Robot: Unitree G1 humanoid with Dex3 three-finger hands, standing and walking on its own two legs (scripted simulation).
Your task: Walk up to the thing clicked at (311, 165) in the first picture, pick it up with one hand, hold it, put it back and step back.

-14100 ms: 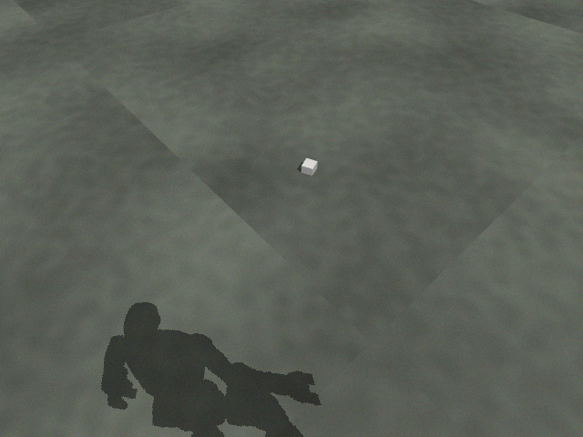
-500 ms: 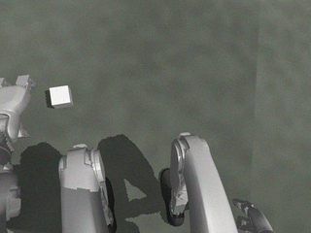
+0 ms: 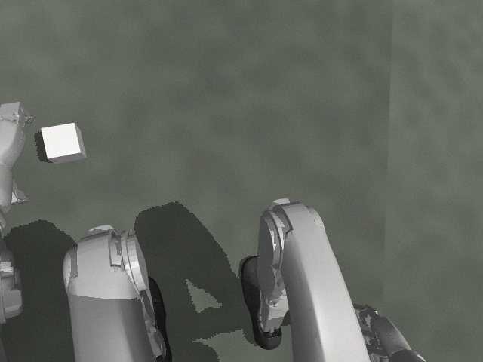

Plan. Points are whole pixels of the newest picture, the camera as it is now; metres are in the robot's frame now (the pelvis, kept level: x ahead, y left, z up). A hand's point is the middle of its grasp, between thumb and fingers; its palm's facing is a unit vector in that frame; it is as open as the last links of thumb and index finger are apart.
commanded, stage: rise first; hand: left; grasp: from above
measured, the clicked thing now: (64, 143) +0.51 +0.30 -0.32
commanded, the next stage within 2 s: approach in 1.98 s
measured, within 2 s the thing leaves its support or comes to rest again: neither
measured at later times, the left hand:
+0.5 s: hand (17, 162) +0.44 +0.33 -0.19, palm faces -0.45 -0.09 -0.89, open 14.1 cm
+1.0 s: hand (17, 153) +0.46 +0.33 -0.20, palm faces -0.46 -0.08 -0.89, open 14.1 cm
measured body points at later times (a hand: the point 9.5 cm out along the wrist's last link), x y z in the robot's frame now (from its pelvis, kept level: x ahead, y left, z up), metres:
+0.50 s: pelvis +0.00 +0.00 -0.02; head +0.25 +0.08 +0.35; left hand +0.46 +0.33 -0.14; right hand +0.07 -0.27 -0.12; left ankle +0.08 +0.13 -0.31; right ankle +0.09 -0.12 -0.31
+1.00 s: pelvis +0.00 +0.00 -0.02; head +0.25 +0.08 +0.34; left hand +0.48 +0.33 -0.15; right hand +0.06 -0.27 -0.12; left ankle +0.08 +0.13 -0.31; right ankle +0.09 -0.12 -0.31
